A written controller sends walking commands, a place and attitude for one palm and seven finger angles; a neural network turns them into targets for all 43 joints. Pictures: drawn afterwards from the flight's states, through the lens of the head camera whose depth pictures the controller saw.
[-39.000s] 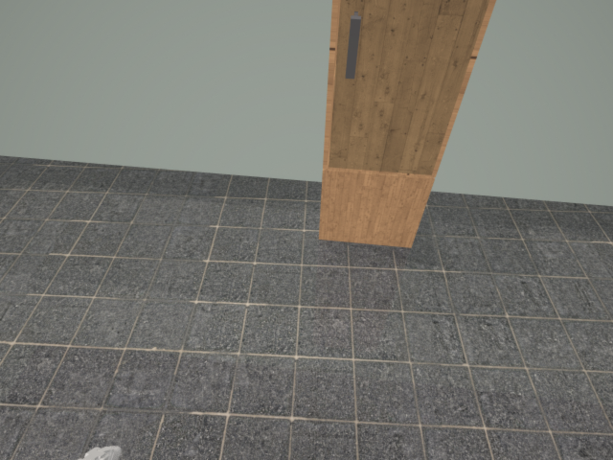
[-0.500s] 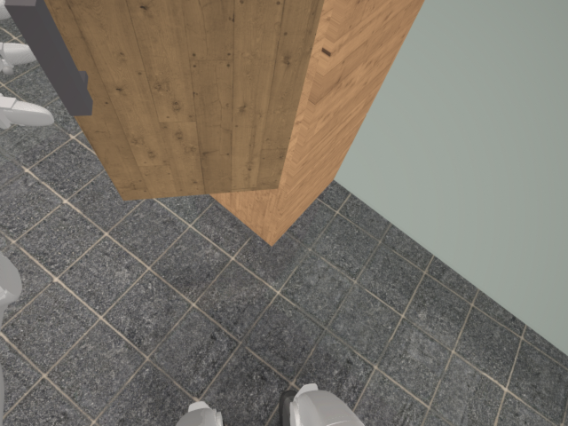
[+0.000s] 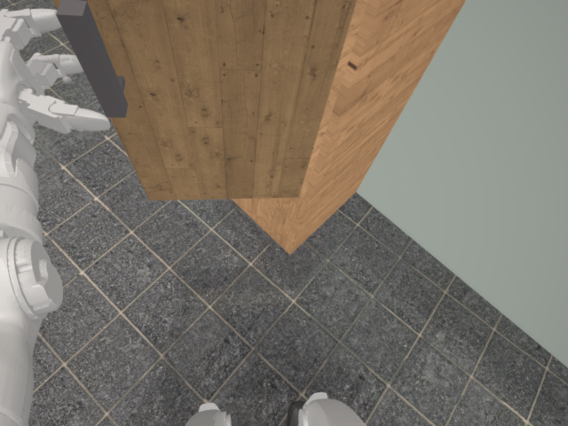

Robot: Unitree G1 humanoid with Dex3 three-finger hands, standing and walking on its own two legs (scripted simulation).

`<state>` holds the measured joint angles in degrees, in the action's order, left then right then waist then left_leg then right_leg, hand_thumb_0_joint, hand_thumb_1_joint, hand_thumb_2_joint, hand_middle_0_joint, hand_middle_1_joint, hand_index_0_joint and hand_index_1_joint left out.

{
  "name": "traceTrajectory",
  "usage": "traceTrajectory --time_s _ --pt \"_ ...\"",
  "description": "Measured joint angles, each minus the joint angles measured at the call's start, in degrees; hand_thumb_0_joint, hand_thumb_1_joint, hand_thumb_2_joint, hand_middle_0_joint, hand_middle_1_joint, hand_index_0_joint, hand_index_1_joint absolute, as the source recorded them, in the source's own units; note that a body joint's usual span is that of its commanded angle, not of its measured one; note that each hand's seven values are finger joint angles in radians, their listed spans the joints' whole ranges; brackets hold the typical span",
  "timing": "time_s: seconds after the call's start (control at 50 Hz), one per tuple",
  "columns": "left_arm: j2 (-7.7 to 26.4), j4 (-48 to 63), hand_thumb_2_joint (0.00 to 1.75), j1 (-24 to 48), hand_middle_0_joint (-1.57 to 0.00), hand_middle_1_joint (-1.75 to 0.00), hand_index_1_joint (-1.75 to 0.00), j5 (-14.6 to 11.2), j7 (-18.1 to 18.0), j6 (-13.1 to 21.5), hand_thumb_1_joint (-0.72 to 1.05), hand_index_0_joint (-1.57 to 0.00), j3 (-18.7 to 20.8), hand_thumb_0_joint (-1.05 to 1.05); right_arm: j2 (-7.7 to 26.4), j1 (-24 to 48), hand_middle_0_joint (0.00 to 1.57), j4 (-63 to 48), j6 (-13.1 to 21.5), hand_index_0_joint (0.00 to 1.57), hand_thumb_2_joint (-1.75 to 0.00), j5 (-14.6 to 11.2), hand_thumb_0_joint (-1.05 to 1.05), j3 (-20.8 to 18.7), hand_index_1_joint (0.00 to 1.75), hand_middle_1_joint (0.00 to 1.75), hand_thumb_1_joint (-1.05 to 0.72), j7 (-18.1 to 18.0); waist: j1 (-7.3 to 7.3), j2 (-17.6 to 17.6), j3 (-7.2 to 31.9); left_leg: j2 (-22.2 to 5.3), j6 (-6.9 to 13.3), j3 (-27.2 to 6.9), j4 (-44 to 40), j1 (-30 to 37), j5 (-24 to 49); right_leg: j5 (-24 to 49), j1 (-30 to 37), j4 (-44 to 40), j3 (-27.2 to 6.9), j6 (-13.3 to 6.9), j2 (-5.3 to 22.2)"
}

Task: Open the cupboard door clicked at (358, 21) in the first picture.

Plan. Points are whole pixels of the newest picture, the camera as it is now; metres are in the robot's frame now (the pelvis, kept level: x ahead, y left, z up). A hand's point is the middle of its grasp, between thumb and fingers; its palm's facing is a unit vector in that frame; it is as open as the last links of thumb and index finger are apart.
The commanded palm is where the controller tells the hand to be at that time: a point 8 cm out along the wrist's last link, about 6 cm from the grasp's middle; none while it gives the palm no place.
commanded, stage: slide the fingers in behind the handle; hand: left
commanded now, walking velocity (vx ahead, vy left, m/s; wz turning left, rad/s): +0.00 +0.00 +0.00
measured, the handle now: (101, 54) +0.58 +0.20 +0.12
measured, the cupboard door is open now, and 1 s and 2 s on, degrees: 49 49 63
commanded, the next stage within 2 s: close the thumb around the handle in 0.54 s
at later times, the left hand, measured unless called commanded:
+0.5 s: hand (102, 74) +0.53 +0.19 +0.13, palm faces +0.01 -1.00 +0.00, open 14.1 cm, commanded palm +0.51 +0.24 +0.12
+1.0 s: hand (97, 77) +0.53 +0.19 +0.13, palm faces -0.02 -1.00 +0.00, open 10.3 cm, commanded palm +0.52 +0.24 +0.12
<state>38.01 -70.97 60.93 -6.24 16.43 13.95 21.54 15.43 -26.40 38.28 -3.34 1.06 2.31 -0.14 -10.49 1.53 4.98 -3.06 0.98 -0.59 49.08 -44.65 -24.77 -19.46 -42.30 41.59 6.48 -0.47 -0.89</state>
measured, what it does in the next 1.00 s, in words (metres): stands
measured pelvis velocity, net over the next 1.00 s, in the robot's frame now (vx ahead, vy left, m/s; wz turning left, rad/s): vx -0.02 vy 0.00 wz -0.03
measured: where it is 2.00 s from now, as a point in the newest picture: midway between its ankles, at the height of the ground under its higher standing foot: outside the picture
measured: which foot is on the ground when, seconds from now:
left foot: down 0.00-1.00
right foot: down 0.00-1.00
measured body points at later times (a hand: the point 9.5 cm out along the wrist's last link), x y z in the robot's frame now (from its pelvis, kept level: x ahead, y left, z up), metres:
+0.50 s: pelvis -0.01 -0.01 +0.00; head +0.11 +0.01 +0.43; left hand +0.53 +0.24 +0.14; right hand -0.03 -0.27 -0.10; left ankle -0.03 +0.10 -0.70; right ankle -0.01 -0.12 -0.70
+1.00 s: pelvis -0.02 +0.00 +0.00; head +0.11 +0.02 +0.43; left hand +0.53 +0.25 +0.13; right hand -0.07 -0.27 -0.10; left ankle -0.03 +0.10 -0.70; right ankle -0.01 -0.12 -0.70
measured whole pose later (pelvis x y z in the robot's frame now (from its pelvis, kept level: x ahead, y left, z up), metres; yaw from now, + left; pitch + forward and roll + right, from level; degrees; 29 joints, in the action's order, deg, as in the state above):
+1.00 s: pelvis -0.02 +0.00 +0.00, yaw -1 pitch +20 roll -3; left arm 38.7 -74.1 63.1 -3.1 17.1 15.4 24.2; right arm 16.8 -26.7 36.8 -2.2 0.8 2.5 -0.8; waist -13.1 1.4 4.4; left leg -3.3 1.2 1.1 48.9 -45.1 -23.7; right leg -18.2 -43.9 42.4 4.6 -0.4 -1.1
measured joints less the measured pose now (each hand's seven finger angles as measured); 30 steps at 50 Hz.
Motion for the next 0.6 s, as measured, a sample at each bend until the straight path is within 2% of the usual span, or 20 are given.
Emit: traceTrajectory --time_s 0.18,0.26,0.32,0.38,0.52,0.6 --pt "-1.2 -1.0 0.30 0.5 -0.30 -1.20 -1.16 -0.3 -1.6 0.7 -0.50 -0.08 -1.4 -0.01 0.1 1.1 0.20 0.9 1.5 0.20 -0.90 0.2 0.00 -0.1 0.30 0.30 -0.90 0.2 0.24 0.0 0.0 0.2 -0.2 -0.5 0.1 0.1 0.2 -0.3 0.2 0.5 0.5 -0.3 0.2" --pt "-2.1 -0.3 0.30 -0.2 -0.29 -1.20 -1.15 -0.2 -0.2 1.6 -0.50 -0.09 -2.1 -0.01 0.2 1.3 0.20 1.0 1.7 0.20 -0.90 0.1 0.00 -0.2 0.30 0.30 -0.90 0.2 0.53 0.0 0.0 0.2 -0.3 -0.4 0.0 0.7 0.2 -0.3 0.6 0.5 0.4 -0.4 0.1" --pt "-2.9 -0.9 0.30 0.5 -0.29 -1.20 -1.17 0.4 1.2 1.8 -0.50 -0.15 -1.2 -0.01 0.4 2.0 0.20 0.7 1.6 0.20 -0.90 -0.1 0.00 0.1 0.30 0.30 -0.90 0.1 -0.05 -0.2 0.0 0.1 -0.3 -0.2 0.0 0.9 0.2 -0.3 0.6 0.7 0.2 -0.4 0.1" --pt "-3.1 -1.2 0.30 0.7 -0.29 -1.20 -1.18 1.4 0.9 1.8 -0.50 -0.20 1.0 -0.01 0.5 2.3 0.20 -0.5 1.6 0.20 -0.90 -0.1 0.00 0.1 0.30 0.30 -0.90 0.1 -0.96 -0.1 0.2 -0.2 -0.3 0.4 -0.1 1.0 0.2 -0.1 0.3 0.9 -0.5 -0.4 -0.1" --pt "0.5 -2.9 0.30 0.6 -0.30 -1.20 -1.21 4.0 -0.2 1.7 -0.50 -0.28 4.7 -0.01 0.6 1.8 0.20 -3.3 1.1 0.20 -0.90 -0.7 0.00 0.7 0.30 0.30 -0.90 -0.1 -2.33 0.2 -0.6 -0.7 -0.1 2.1 -0.3 1.1 0.4 0.4 -0.6 1.3 -2.1 -0.4 -0.6" --pt "1.7 -2.2 0.30 -0.1 -0.30 -1.20 -1.21 3.3 1.1 1.9 -0.50 -0.30 4.8 -0.01 0.5 0.5 0.20 -3.2 0.8 0.20 -0.90 -0.9 0.00 0.7 0.30 0.30 -0.90 -0.3 -1.99 0.3 -0.8 -0.8 -0.2 2.4 -0.7 1.0 0.9 0.9 -0.8 1.0 -2.4 -0.4 -0.7"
